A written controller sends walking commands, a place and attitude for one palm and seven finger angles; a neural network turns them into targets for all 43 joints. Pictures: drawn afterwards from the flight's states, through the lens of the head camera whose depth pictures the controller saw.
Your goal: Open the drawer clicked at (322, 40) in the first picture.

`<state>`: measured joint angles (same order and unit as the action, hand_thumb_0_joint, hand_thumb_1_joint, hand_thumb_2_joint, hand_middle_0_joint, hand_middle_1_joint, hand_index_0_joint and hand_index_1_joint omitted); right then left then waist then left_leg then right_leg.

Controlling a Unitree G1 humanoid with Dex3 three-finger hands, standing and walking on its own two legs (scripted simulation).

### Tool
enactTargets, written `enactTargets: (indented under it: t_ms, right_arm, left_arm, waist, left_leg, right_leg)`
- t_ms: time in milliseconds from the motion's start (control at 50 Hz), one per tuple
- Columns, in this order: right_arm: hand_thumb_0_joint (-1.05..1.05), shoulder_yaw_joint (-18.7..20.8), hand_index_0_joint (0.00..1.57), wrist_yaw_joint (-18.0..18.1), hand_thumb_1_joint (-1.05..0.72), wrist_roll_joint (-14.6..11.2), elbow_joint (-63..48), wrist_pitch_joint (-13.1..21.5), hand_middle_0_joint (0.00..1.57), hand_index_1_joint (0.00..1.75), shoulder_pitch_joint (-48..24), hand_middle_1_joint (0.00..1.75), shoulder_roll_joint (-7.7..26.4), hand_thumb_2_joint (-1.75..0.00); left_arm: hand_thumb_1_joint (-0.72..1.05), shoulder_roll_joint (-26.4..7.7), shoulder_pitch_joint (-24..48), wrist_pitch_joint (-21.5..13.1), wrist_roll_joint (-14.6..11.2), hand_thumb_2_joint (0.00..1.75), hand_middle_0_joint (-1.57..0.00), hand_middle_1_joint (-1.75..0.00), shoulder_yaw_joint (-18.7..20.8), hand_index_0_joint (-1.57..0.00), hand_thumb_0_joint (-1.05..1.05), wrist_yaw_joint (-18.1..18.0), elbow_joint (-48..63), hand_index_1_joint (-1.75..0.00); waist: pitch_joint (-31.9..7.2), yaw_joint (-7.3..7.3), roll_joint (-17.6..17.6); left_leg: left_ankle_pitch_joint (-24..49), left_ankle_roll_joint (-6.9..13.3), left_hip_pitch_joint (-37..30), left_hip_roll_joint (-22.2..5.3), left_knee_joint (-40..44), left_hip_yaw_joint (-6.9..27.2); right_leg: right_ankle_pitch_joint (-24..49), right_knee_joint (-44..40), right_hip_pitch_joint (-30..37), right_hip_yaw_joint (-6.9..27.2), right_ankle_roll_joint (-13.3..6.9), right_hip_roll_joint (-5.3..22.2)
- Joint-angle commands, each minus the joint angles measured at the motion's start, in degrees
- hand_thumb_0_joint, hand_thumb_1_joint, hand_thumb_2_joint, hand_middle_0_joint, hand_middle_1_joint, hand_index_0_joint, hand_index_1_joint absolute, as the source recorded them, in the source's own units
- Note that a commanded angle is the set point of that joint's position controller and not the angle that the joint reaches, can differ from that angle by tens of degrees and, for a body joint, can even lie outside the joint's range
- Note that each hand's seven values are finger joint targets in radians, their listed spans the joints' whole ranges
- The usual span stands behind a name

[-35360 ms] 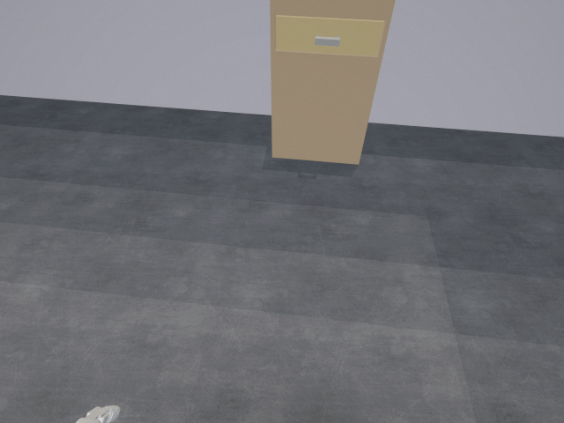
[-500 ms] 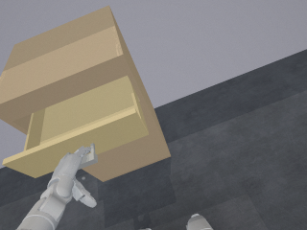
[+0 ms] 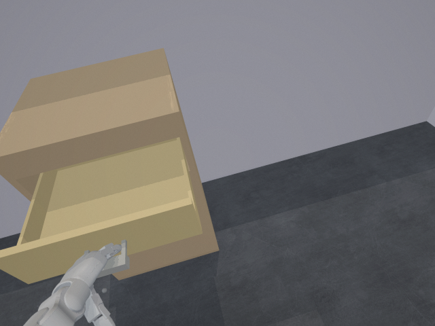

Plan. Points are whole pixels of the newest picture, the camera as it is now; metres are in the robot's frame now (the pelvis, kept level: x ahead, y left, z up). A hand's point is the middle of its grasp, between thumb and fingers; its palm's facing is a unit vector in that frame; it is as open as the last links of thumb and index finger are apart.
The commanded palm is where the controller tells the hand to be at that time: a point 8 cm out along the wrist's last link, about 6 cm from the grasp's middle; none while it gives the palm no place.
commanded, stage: relax the arm and regain balance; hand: left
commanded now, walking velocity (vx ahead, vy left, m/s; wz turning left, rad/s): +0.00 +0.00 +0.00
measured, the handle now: (105, 258) +0.31 +0.27 -0.08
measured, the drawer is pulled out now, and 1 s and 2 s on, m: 0.24 0.24 0.24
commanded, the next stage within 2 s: stand and wait in 0.32 s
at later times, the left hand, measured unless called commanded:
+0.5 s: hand (103, 287) +0.24 +0.24 -0.05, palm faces -0.39 -0.57 -0.72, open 15.7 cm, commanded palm none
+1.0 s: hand (99, 281) +0.24 +0.24 -0.03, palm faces -0.07 -0.92 -0.38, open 15.5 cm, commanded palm none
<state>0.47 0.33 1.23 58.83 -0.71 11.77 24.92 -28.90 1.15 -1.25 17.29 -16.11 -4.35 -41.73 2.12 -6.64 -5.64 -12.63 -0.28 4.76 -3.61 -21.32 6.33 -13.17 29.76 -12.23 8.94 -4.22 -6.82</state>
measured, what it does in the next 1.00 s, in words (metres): shifts its weight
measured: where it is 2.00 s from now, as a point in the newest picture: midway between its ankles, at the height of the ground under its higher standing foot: outside the picture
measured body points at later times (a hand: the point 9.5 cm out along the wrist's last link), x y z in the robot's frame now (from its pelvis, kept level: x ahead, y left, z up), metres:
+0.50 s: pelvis -0.02 +0.02 +0.00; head -0.03 -0.04 +0.45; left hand +0.25 +0.27 -0.01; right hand -0.08 -0.27 -0.18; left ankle -0.02 +0.22 -0.74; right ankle +0.03 -0.06 -0.74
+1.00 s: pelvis -0.04 +0.05 +0.00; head -0.06 +0.04 +0.45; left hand +0.24 +0.29 +0.00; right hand +0.00 -0.23 -0.14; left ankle -0.02 +0.22 -0.74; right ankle +0.03 -0.06 -0.74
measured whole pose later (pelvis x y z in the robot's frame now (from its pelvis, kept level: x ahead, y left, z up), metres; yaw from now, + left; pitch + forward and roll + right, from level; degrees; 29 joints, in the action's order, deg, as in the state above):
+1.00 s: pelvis -0.04 +0.05 +0.00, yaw +1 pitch -4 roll +2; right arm 1.3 -0.5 1.8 59.5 0.3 14.4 17.0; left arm -19.1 3.6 -6.4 2.8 -1.9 0.0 -37.4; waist 0.0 -3.2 1.1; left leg -11.9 -3.8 9.0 -0.3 -24.0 6.1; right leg -10.6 29.2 -14.7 10.0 0.1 -3.3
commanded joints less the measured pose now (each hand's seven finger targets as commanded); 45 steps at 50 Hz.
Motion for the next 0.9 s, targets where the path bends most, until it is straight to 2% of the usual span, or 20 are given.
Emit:
enactTargets:
  t_ms: [0, 20, 60, 140, 220, 360, 400, 420, 480, 500, 540, 620, 640, 720, 780, 800, 840, 880]
  right_arm:
    - [0.0, 1.08, 0.2, 0.15, -0.9, -0.11, -0.41, 0.54, 0.2, 0.3, 3.51, 0.3, 6.93, -0.9]
    - [0.0, 1.12, 0.2, 0.24, -0.9, -0.13, 0.0, 0.41, 0.2, 0.3, 4.15, 0.3, 7.01, -0.9]
    - [0.0, 1.06, 0.2, 0.01, -0.9, -0.09, 0.96, 0.43, 0.2, 0.3, 5.27, 0.3, 7.59, -0.9]
    - [0.0, 1.07, 0.2, -0.04, -0.9, -0.07, 2.23, 0.4, 0.2, 0.3, 7.02, 0.3, 7.98, -0.9]
    - [0.0, 1.0, 0.2, 0.0, -0.9, -0.19, 2.98, 0.47, 0.2, 0.3, 7.9, 0.3, 8.15, -0.9]
    - [0.0, 1.2, 0.2, -0.26, -0.9, -0.18, 3.95, 0.86, 0.2, 0.3, 8.79, 0.3, 7.65, -0.9]
    - [0.0, 1.18, 0.2, -0.29, -0.9, -0.22, 4.03, 0.9, 0.2, 0.3, 8.31, 0.3, 7.5, -0.9]
    - [0.0, 1.22, 0.2, -0.22, -0.9, -0.27, 3.73, 0.83, 0.2, 0.3, 7.96, 0.3, 7.37, -0.9]
    - [0.0, 1.32, 0.2, -0.45, -0.9, -0.15, 4.05, 0.91, 0.2, 0.3, 7.99, 0.3, 7.03, -0.9]
    - [0.0, 1.41, 0.2, -0.44, -0.9, -0.13, 3.9, 0.91, 0.2, 0.3, 8.05, 0.3, 6.84, -0.9]
    - [0.0, 1.73, 0.2, -0.43, -0.9, 0.23, 3.66, 0.98, 0.2, 0.3, 7.87, 0.3, 5.57, -0.9]
    - [0.0, 2.05, 0.2, -0.39, -0.9, 0.4, 2.42, 1.24, 0.2, 0.3, 6.14, 0.3, 4.1, -0.9]
    - [0.0, 2.17, 0.2, -0.43, -0.9, 0.51, 2.27, 1.25, 0.2, 0.3, 6.09, 0.3, 3.81, -0.9]
    - [0.0, 2.52, 0.2, -0.33, -0.9, 0.42, 0.73, 1.4, 0.2, 0.3, 4.74, 0.3, 2.63, -0.9]
    - [0.0, 2.85, 0.2, -0.42, -0.9, 0.57, -0.28, 1.65, 0.2, 0.3, 4.39, 0.3, 2.66, -0.9]
    - [0.0, 2.9, 0.2, -0.38, -0.9, 0.57, -0.59, 1.78, 0.2, 0.3, 4.32, 0.3, 2.53, -0.9]
    - [0.0, 2.96, 0.2, -0.34, -0.9, 0.53, -1.18, 1.99, 0.2, 0.3, 4.12, 0.3, 2.39, -0.9]
    - [0.0, 3.09, 0.2, -0.34, -0.9, 0.45, -1.76, 2.15, 0.2, 0.3, 3.54, 0.3, 2.44, -0.9]
  left_arm:
    - [-0.5, -8.15, -4.17, 0.04, -16.84, 0.3, -0.15, -0.3, 15.12, -0.15, 0.0, 1.05, -4.14, -0.3]
    - [-0.5, -8.18, -3.62, 0.07, -16.76, 0.3, -0.15, -0.3, 15.2, -0.15, 0.0, 1.01, -4.48, -0.3]
    - [-0.5, -8.42, -3.28, 0.28, -16.85, 0.3, -0.15, -0.3, 15.16, -0.15, 0.0, 1.22, -4.58, -0.3]
    - [-0.5, -8.36, -2.72, 0.43, -16.85, 0.3, -0.15, -0.3, 15.09, -0.15, 0.0, 1.2, -4.7, -0.3]
    - [-0.5, -8.21, -2.58, 0.4, -16.92, 0.3, -0.15, -0.3, 15.06, -0.15, 0.0, 1.14, -4.78, -0.3]
    - [-0.5, -7.81, -2.29, 0.42, -16.94, 0.3, -0.15, -0.3, 15.36, -0.15, 0.0, 1.15, -4.5, -0.3]
    - [-0.5, -7.79, -2.32, 0.4, -16.98, 0.3, -0.15, -0.3, 15.32, -0.15, 0.0, 1.25, -4.78, -0.3]
    - [-0.5, -7.66, -2.3, 0.34, -16.97, 0.3, -0.15, -0.3, 15.34, -0.15, 0.0, 1.24, -4.94, -0.3]
    - [-0.5, -7.86, -1.54, 0.52, -16.87, 0.3, -0.15, -0.3, 15.5, -0.15, 0.0, 1.55, -4.96, -0.3]
    - [-0.5, -7.81, -1.5, 0.5, -16.81, 0.3, -0.15, -0.3, 15.71, -0.15, 0.0, 1.6, -4.87, -0.3]
    - [-0.5, -6.22, -0.37, 0.71, -16.28, 0.3, -0.15, -0.3, 16.87, -0.15, 0.0, 1.98, -4.47, -0.3]
    - [-0.5, -4.24, -1.23, 0.42, -15.99, 0.3, -0.15, -0.3, 17.89, -0.15, 0.0, 2.49, -3.99, -0.3]
    - [-0.5, -3.99, -1.27, 0.42, -15.99, 0.3, -0.15, -0.3, 17.98, -0.15, 0.0, 2.6, -3.66, -0.3]
    - [-0.5, -2.86, -2.09, 0.12, -15.73, 0.3, -0.15, -0.3, 18.8, -0.15, 0.0, 2.97, -2.82, -0.3]
    - [-0.5, -2.28, -2.2, 0.01, -15.7, 0.3, -0.15, -0.3, 19.04, -0.15, 0.0, 3.16, -1.98, -0.3]
    - [-0.5, -2.03, -2.18, -0.02, -15.67, 0.3, -0.15, -0.3, 19.14, -0.15, 0.0, 3.2, -1.81, -0.3]
    - [-0.5, -1.26, -2.46, -0.02, -15.73, 0.3, -0.15, -0.3, 19.02, -0.15, 0.0, 3.24, -1.33, -0.3]
    - [-0.5, -1.0, -2.66, -0.1, -15.75, 0.3, -0.15, -0.3, 19.1, -0.15, 0.0, 3.25, -1.07, -0.3]
  waist:
    - [-0.47, 6.97, 17.44]
    - [-0.19, 6.89, 17.18]
    - [-0.81, 6.77, 16.21]
    - [-0.85, 6.7, 16.91]
    - [-0.71, 6.91, 17.9]
    - [-1.5, 6.74, 17.96]
    - [-0.69, 6.79, 18.06]
    - [-0.35, 7.0, 17.01]
    - [1.22, 6.64, 18.32]
    - [0.65, 6.55, 18.98]
    - [1.56, 6.25, 16.58]
    - [2.43, 6.82, 12.51]
    - [2.04, 6.59, 11.69]
    - [2.72, 6.83, 10.1]
    - [2.02, 6.59, 11.25]
    - [1.97, 6.5, 11.69]
    - [1.45, 6.48, 9.67]
    - [1.38, 6.57, 10.21]
  left_leg:
    - [2.65, 0.75, 5.46, 3.38, -0.73, -1.57]
    - [2.95, 0.82, 4.94, 2.97, -0.25, -1.35]
    - [2.67, 0.75, 6.05, 2.91, -0.22, -1.23]
    - [3.39, 0.73, 6.57, 2.46, 0.1, -0.96]
    - [4.53, 0.75, 6.23, 2.09, 0.42, -0.64]
    - [7.09, 0.55, 6.73, 1.58, 0.86, -0.24]
    - [6.22, 0.54, 6.58, 1.64, 1.17, -0.35]
    - [6.11, 0.66, 6.06, 1.63, 1.42, -0.44]
    - [3.31, 0.64, 7.44, 1.81, 1.6, -0.43]
    - [2.97, 0.67, 7.29, 1.92, 1.33, -0.4]
    - [1.69, 0.66, 7.1, 1.65, 1.89, -0.01]
    - [0.41, 0.8, 7.53, 1.73, 2.57, 0.27]
    - [-0.2, 0.77, 8.28, 1.59, 2.33, 0.26]
    - [-1.92, 0.7, 8.98, 1.92, 2.27, 0.33]
    - [-2.32, 0.79, 10.23, 1.77, 1.91, 0.76]
    - [-1.77, 0.78, 10.29, 1.77, 1.95, 0.93]
    - [0.0, 0.96, 9.89, 1.23, 1.98, 1.23]
    - [0.98, 0.91, 10.25, 1.14, 1.95, 1.43]
  right_leg:
    - [-4.13, -14.28, 3.31, 6.56, 5.59, 8.66]
    - [-5.77, -14.44, 2.69, 5.5, 5.5, 8.61]
    - [-7.18, -14.26, 3.47, 5.73, 5.23, 8.69]
    - [-8.02, -13.9, 3.55, 5.16, 5.01, 8.51]
    - [-7.65, -13.34, 3.15, 4.71, 4.61, 8.17]
    - [-2.7, -10.98, 4.93, 5.0, 4.06, 7.73]
    - [-3.68, -11.27, 3.97, 5.37, 4.0, 7.64]
    - [-4.62, -11.19, 3.2, 4.83, 3.91, 7.49]
    - [-8.11, -11.85, 1.96, 5.85, 3.88, 7.54]
    - [-8.29, -12.13, 2.22, 6.22, 3.81, 7.65]
    - [-9.91, -11.02, 0.2, 5.38, 3.19, 7.45]
    - [-10.2, -9.53, -1.52, 4.61, 2.69, 7.39]
    - [-10.27, -9.28, -1.29, 4.83, 2.77, 7.48]
    - [-11.37, -9.42, -2.86, 4.5, 2.56, 7.73]
    - [-10.8, -9.3, -2.09, 4.88, 2.62, 8.0]
    - [-10.14, -9.11, -2.11, 4.56, 2.62, 7.99]
    - [-7.86, -8.07, -1.92, 3.69, 2.68, 7.8]
    - [-6.22, -7.8, -1.31, 3.72, 2.71, 7.81]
